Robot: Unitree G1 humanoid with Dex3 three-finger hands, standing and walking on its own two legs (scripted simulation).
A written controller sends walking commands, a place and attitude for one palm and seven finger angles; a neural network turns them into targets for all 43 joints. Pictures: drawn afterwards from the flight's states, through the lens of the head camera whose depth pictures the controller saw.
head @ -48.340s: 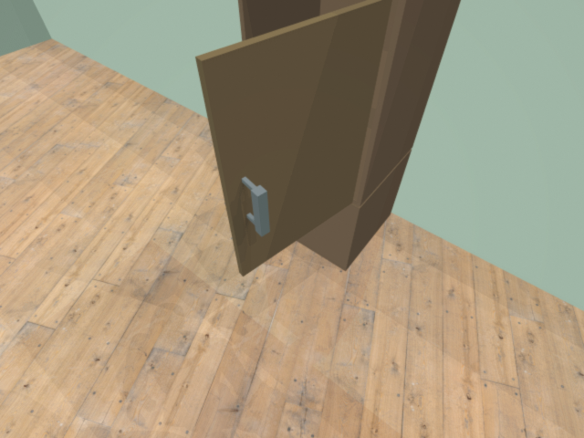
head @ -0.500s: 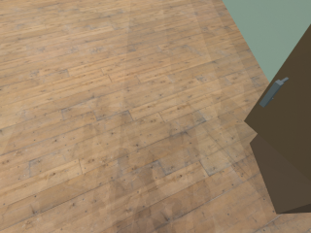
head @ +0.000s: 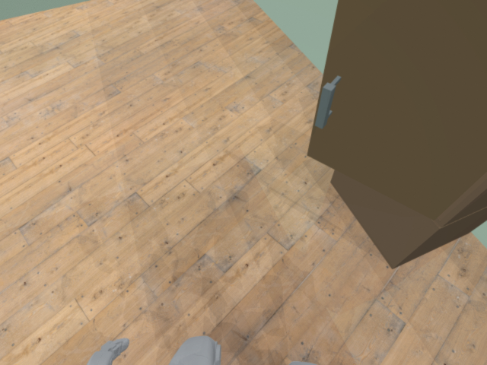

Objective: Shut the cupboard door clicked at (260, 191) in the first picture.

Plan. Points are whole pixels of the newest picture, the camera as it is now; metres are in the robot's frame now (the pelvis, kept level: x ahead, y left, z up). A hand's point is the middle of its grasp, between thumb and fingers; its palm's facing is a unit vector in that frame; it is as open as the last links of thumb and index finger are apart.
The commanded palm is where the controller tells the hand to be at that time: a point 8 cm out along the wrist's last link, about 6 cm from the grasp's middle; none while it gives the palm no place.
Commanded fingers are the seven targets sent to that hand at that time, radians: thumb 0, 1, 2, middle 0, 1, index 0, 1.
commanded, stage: turn to face it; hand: left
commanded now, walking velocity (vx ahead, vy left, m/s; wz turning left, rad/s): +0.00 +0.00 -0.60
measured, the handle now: (328, 102) +0.73 -0.17 -0.06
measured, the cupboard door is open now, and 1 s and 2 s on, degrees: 30 30 30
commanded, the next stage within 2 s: take the last steps up to it in 0.94 s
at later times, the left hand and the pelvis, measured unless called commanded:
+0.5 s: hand (137, 340) +0.17 +0.23 -0.16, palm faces -0.26 -0.94 -0.22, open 7.3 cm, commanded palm none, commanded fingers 0.00 0.90 0.90 -0.20 -0.30 -0.20 -0.30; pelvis +0.02 +0.04 +0.01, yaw -18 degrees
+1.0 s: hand (183, 324) +0.20 +0.15 -0.17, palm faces -0.47 -0.86 -0.19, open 7.3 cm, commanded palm none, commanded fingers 0.00 0.90 0.90 -0.20 -0.30 -0.20 -0.30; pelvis +0.03 +0.03 -0.01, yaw -30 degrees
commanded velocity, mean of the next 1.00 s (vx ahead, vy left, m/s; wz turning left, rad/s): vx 0.00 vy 0.00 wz -0.44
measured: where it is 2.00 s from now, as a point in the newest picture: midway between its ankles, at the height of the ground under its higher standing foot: (288, 345)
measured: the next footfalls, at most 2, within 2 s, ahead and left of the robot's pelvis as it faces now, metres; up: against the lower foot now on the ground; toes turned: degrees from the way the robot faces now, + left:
left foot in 0.28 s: +0.09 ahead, +0.16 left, +0.00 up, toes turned -10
right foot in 0.64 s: +0.00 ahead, -0.10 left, +0.00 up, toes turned -27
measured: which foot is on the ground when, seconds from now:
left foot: up 0.00-0.26, down 0.28-0.64, up 0.66-0.94, down 0.96-1.00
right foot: down 0.00-0.28, up 0.30-0.62, down 0.64-0.98, up 1.00-1.00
